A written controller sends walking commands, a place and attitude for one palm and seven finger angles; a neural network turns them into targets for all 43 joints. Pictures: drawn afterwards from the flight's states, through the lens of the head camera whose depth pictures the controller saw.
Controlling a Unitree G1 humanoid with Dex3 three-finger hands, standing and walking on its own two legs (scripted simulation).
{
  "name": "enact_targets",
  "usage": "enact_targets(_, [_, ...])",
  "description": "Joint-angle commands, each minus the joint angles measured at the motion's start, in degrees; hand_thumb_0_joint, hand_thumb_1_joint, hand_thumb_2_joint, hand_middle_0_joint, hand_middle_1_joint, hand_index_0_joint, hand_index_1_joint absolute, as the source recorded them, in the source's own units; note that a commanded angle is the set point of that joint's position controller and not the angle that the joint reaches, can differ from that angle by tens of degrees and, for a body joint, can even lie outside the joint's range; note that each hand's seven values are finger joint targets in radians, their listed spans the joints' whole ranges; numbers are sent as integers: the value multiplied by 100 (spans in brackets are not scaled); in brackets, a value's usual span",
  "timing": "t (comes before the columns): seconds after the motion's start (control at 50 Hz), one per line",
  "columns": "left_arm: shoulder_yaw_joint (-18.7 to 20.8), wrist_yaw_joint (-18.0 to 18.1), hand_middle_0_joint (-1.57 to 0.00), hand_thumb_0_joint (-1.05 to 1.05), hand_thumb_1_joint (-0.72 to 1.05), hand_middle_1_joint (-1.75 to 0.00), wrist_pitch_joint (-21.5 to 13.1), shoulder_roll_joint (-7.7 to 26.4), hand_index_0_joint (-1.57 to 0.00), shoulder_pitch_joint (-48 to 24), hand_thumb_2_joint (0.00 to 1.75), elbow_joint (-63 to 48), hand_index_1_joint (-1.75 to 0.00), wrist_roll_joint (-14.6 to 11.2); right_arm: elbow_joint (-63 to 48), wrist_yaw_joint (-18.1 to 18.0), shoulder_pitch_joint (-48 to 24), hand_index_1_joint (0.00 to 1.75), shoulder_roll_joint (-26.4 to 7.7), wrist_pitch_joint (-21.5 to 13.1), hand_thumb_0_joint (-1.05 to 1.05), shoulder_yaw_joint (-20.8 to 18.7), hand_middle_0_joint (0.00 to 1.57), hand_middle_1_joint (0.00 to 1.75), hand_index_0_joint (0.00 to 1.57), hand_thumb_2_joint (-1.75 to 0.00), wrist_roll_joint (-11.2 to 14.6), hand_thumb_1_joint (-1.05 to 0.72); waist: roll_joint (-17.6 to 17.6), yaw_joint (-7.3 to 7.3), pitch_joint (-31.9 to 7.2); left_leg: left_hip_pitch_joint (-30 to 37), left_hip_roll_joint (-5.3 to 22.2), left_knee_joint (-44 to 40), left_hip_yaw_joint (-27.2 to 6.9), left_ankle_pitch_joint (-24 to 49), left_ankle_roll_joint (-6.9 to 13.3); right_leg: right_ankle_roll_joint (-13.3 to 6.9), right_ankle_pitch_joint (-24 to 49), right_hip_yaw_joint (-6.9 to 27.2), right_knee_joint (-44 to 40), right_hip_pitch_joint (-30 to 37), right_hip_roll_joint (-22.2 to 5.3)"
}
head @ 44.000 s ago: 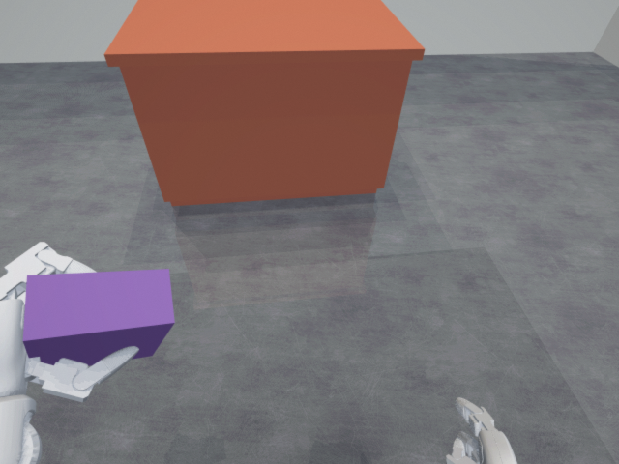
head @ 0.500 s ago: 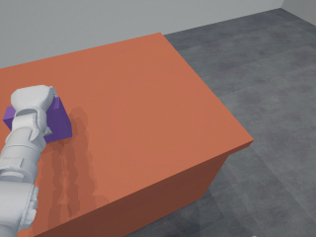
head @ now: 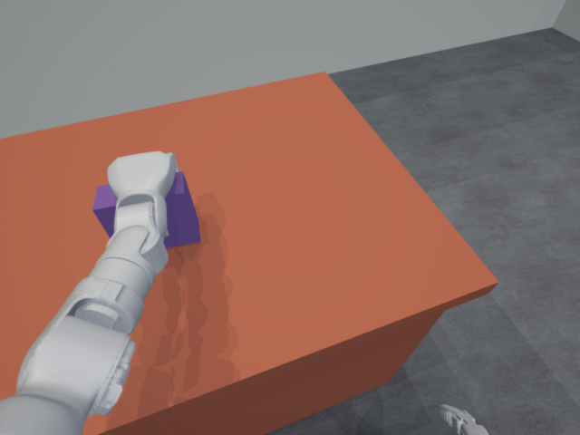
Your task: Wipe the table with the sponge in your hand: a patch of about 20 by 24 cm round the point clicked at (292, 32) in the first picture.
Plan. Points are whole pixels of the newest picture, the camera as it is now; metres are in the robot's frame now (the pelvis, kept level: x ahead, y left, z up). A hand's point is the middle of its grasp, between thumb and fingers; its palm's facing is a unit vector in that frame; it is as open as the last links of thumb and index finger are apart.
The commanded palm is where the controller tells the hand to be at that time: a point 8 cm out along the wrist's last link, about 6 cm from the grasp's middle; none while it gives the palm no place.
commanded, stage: wipe back along the middle lane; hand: left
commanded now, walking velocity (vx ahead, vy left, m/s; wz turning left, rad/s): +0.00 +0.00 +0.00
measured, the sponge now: (155, 222) +0.41 +0.26 +0.03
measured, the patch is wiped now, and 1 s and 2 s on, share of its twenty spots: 0.35 0.50 0.65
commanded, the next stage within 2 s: slide across to the third lane in 1.80 s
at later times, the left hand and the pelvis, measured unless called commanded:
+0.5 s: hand (169, 223) +0.38 +0.21 +0.07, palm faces -0.01 -0.01 -1.00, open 9.9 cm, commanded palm +0.34 +0.20 +0.10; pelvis +0.00 -0.03 +0.01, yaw -3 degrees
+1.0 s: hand (172, 241) +0.35 +0.20 +0.07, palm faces -0.01 -0.02 -1.00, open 9.9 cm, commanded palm +0.31 +0.19 +0.10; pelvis +0.00 -0.03 +0.01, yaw -3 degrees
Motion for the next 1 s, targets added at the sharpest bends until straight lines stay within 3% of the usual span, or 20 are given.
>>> enact_targets(0.0, [272,204,-120,0,10,-160,64,551,-120,-2147,130,-973,-160,26,-578,6,-107,30,-859,-77,0,-272,20,30,20,-90,-88,-90,-217,-231,-2126,2030,764,-45,-436,3112,-725,-300,1752,7,-142,181,3])
enact_targets(0.04, [309,210,-120,0,10,-160,164,629,-120,-1967,130,-959,-160,111,-597,20,-211,30,-853,-6,0,-249,20,30,20,-90,-81,-90,-407,-209,-2140,1828,726,-28,-331,3177,-679,-283,2109,84,-127,459,-14])
enact_targets(0.08, [437,186,-120,0,10,-160,250,709,-120,-1830,130,-1015,-160,-3,-653,8,-331,30,-860,38,0,-232,20,30,20,-90,-41,-90,-499,-191,-2056,1560,672,-93,-208,2903,-585,-273,2359,145,-176,802,-56])
enact_targets(0.12, [365,121,-120,0,10,-160,372,701,-120,-1423,130,-942,-160,36,-703,3,-384,30,-861,92,0,-194,20,30,20,-90,-12,-90,-492,-138,-1802,1375,623,-185,-159,2630,-517,-274,2367,174,-237,923,-68])
enact_targets(0.18, [534,54,-120,0,10,-160,413,833,-120,-899,130,-1346,-160,-84,-848,-8,-543,30,-870,119,0,-188,20,30,20,-90,30,-90,-453,-36,-1945,1329,575,-248,-98,2642,-442,-281,2696,272,-250,1367,-113])
enact_targets(0.24, [439,-28,-120,0,10,-160,507,784,-120,-430,130,-1574,-160,-115,-933,-12,-629,30,-876,140,0,-159,20,30,20,-90,56,-90,-473,-26,-1643,1225,529,-310,-31,2369,-348,-277,2778,350,-352,1440,-120])
enact_targets(0.28, [750,-29,-120,0,10,-160,556,1100,-120,-57,130,-1842,-160,-182,-995,-23,-740,30,-929,141,0,-147,20,30,20,-90,80,-90,-473,101,-1691,1146,498,-397,-37,2305,-331,-299,2868,438,-346,1707,-134])
enact_targets(0.3, [532,-50,-120,0,10,-160,600,847,-120,130,130,-1985,-160,-239,-1060,-22,-776,30,-892,134,0,-145,20,30,20,-90,80,-90,-474,68,-1627,1145,481,-394,21,2257,-296,-269,2926,405,-372,1768,-149])
enact_targets(0.38, [687,-78,-120,0,10,-160,770,955,-120,487,130,-2272,-160,-331,-1099,-42,-994,30,-937,135,0,-130,20,30,20,-90,134,-90,-610,101,-1331,1055,460,-510,28,1989,-260,-284,2835,538,-451,1741,-146])
enact_targets(0.46, [297,-116,-120,0,10,-160,931,571,-120,682,130,-2538,-160,-286,-1150,-34,-1105,30,-890,129,0,-121,20,30,20,-90,151,-90,-535,46,-1226,1190,455,-524,47,1909,-262,-288,2638,537,-500,1601,-124])
enact_targets(0.48, [484,-116,-120,0,10,-160,952,695,-120,780,130,-2591,-160,-331,-1154,-35,-1144,30,-900,118,0,-131,20,30,20,-90,160,-90,-531,96,-1245,1178,465,-549,27,1901,-260,-303,2604,528,-480,1642,-122])
enact_targets(0.54, [395,-145,-120,0,10,-160,1016,639,-120,963,130,-2595,-160,-332,-1188,-62,-1196,30,-886,127,0,-100,20,30,20,-90,159,-90,-698,86,-1145,1098,427,-561,63,1659,-235,-274,2526,607,-536,1661,-131])
enact_targets(0.58, [445,-168,-120,0,10,-160,1036,675,-120,893,130,-2625,-160,-334,-1179,-87,-1282,30,-897,140,0,-85,20,30,20,-90,172,-90,-568,83,-1046,1100,444,-614,37,1557,-250,-308,2293,609,-548,1539,-124])
enact_targets(0.62, [187,-172,-120,0,10,-160,1065,416,-120,890,130,-2642,-160,-317,-1218,-89,-1311,30,-846,147,0,-66,20,30,20,-90,171,-90,-534,48,-941,1131,447,-613,40,1455,-255,-298,2092,561,-581,1403,-114])
enact_targets(0.74, [89,-218,-120,0,10,-160,1095,354,-120,821,130,-2700,-160,-270,-1271,-130,-1398,30,-816,160,0,-27,20,30,20,-90,156,-90,-643,34,-979,1134,436,-623,33,1233,-227,-285,1781,608,-629,1375,-118])
enact_targets(0.78, [304,-226,-120,0,10,-160,1108,591,-120,784,130,-2771,-160,-264,-1266,-142,-1441,30,-846,163,0,-16,20,30,20,-90,162,-90,-528,82,-1036,1146,450,-657,-24,1225,-237,-326,1715,669,-610,1365,-109])
enact_targets(0.8, [14,-238,-120,0,10,-160,1096,277,-120,730,130,-2829,-160,-250,-1284,-143,-1406,30,-799,162,0,-20,20,30,20,-90,148,-90,-586,15,-1039,1194,448,-628,16,1265,-225,-300,1745,584,-599,1370,-112])
enact_targets(0.92, [144,-252,-120,0,10,-160,1087,319,-120,1352,130,-3045,-160,-284,-1346,-89,-1447,30,-795,114,0,-21,20,30,20,-90,143,-90,-666,113,-1083,1175,449,-563,-13,1400,-226,-308,1982,625,-513,1475,-99])
enact_targets(0.94, [34,-262,-120,0,10,-160,1092,151,-120,1505,130,-3171,-160,-315,-1386,-76,-1474,30,-783,97,0,-27,20,30,20,-90,137,-90,-801,117,-1089,1177,442,-543,-4,1450,-220,-290,2110,633,-512,1519,-101])
enact_targets(0.98, [346,-229,-120,0,10,-160,1123,423,-120,1896,130,-3460,-160,-377,-1415,-42,-1567,30,-821,79,0,-39,20,30,20,-90,136,-90,-651,233,-1233,1224,448,-525,-33,1612,-233,-325,2338,710,-435,1641,-98])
